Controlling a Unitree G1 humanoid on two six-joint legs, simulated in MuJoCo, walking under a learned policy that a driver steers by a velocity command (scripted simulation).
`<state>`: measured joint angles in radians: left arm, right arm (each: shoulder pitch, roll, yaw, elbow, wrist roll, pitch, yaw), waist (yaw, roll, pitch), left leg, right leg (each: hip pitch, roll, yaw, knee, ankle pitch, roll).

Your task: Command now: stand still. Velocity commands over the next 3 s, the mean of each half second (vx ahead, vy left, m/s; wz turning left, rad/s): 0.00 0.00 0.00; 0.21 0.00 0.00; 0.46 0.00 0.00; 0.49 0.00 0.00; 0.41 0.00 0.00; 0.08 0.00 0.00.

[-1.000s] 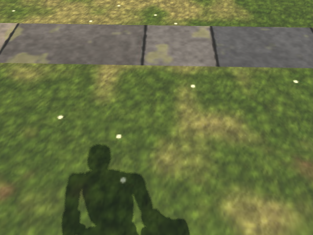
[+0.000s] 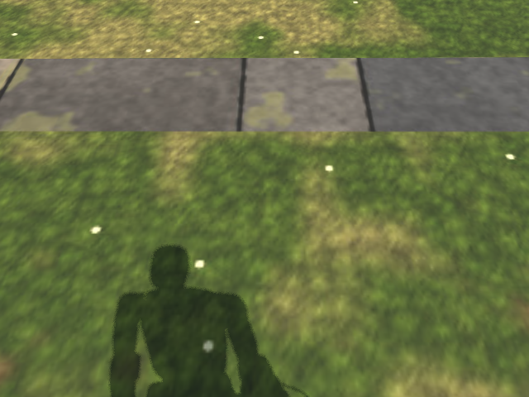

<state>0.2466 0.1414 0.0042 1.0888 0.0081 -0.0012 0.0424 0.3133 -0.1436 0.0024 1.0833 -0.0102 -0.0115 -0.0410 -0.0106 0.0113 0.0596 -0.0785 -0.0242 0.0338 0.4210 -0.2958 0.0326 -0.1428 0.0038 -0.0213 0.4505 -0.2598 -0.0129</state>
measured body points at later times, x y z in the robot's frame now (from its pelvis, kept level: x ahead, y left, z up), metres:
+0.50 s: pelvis -0.01 -0.01 +0.00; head +0.00 -0.01 +0.45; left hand -0.04 +0.20 -0.16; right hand -0.04 -0.22 -0.16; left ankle -0.04 +0.10 -0.74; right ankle -0.01 -0.11 -0.74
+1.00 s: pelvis +0.06 +0.01 -0.01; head +0.06 +0.02 +0.44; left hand +0.00 +0.24 -0.17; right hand +0.02 -0.22 -0.16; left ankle -0.04 +0.10 -0.74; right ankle -0.01 -0.10 -0.72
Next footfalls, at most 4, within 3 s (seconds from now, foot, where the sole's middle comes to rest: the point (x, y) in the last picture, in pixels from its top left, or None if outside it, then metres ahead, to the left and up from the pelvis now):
1.30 right None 0.37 -0.07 -0.78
1.86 left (239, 335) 0.68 0.10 -0.78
2.40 right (296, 246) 0.97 -0.07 -0.78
2.82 left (233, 259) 0.93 0.13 -0.78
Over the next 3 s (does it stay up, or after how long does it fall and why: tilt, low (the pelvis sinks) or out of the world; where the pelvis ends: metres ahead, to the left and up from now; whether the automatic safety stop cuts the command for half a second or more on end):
stays up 0.89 0.01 0.00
